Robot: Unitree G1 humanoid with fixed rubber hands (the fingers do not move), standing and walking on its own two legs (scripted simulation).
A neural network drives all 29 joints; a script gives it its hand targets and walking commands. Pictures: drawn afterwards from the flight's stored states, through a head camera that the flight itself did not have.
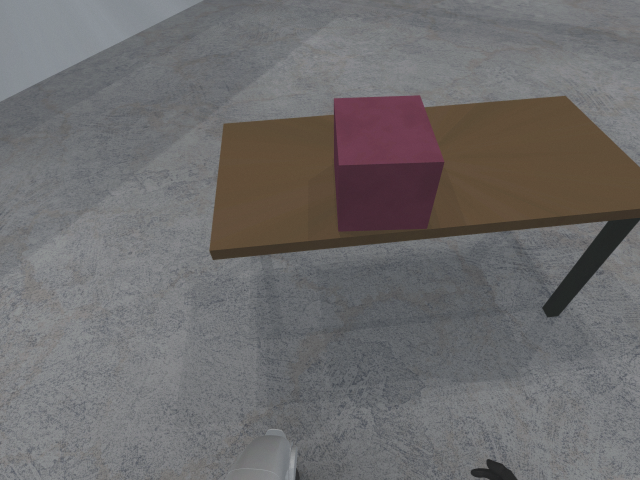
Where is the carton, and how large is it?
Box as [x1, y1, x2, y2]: [334, 95, 443, 231]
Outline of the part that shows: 419,95 334,98 334,169 338,231 426,228 443,165 443,159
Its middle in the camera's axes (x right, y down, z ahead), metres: +0.14 -0.19 +0.92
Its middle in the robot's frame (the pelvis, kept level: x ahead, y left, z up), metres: +0.82 -0.05 -0.10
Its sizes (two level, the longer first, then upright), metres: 0.261 0.209 0.194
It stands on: a table, 0.57 m high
